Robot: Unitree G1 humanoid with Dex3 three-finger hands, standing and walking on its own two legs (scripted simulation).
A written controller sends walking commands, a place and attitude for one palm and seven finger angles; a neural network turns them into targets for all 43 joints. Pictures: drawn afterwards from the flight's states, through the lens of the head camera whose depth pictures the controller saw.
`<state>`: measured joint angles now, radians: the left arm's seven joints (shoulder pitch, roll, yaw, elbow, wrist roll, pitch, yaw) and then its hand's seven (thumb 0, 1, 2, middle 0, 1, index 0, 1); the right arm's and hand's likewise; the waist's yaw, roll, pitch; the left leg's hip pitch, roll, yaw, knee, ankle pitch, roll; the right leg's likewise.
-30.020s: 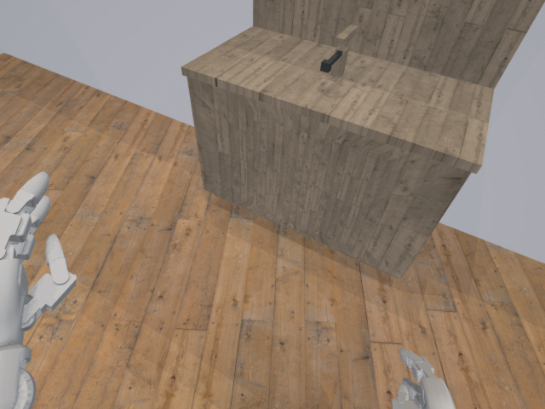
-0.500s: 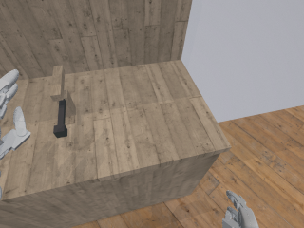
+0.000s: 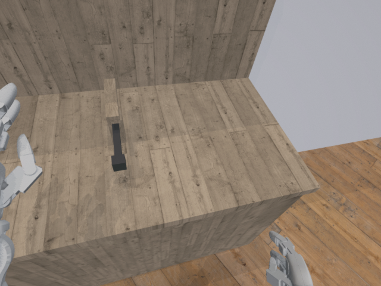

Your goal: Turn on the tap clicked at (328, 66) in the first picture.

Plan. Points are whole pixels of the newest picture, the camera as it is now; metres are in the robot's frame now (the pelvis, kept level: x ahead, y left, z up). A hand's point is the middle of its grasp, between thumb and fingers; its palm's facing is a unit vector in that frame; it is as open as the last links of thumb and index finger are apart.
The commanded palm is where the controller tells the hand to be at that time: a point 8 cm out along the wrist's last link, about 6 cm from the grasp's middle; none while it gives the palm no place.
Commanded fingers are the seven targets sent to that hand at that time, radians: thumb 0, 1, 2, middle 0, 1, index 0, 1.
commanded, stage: come to a stop and stand still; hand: left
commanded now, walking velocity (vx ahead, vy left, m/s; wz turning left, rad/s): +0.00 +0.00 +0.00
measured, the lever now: (119, 162) +0.35 +0.20 +0.02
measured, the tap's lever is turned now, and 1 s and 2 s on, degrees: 0 0 0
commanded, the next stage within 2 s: look again from close up in 0.48 s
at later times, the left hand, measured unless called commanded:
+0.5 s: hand (24, 191) +0.20 +0.27 +0.16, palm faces +0.38 -0.84 -0.38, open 7.4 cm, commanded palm +0.14 +0.30 +0.18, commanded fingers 0.00 0.90 0.90 -0.20 -0.30 -0.20 -0.30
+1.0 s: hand (60, 189) +0.21 +0.22 +0.16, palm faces +0.36 -0.86 -0.37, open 7.4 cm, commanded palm +0.15 +0.26 +0.18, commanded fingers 0.00 0.90 0.90 -0.20 -0.30 -0.20 -0.30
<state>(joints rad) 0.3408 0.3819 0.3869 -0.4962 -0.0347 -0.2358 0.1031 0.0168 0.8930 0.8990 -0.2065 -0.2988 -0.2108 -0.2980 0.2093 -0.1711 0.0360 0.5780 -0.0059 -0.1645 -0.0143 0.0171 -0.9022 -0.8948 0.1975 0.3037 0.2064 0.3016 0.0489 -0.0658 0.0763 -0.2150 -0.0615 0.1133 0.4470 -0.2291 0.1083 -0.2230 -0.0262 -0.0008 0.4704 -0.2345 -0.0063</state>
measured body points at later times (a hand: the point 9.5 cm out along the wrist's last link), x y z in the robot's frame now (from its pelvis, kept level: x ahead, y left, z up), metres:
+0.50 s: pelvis -0.02 +0.02 +0.00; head +0.00 +0.04 +0.45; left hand +0.17 +0.31 +0.18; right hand +0.15 -0.21 -0.07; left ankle +0.01 +0.04 -0.74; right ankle +0.00 -0.13 -0.74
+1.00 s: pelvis -0.01 -0.02 +0.00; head +0.01 +0.00 +0.45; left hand +0.18 +0.27 +0.18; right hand +0.17 -0.24 -0.07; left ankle +0.01 +0.04 -0.74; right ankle +0.00 -0.13 -0.74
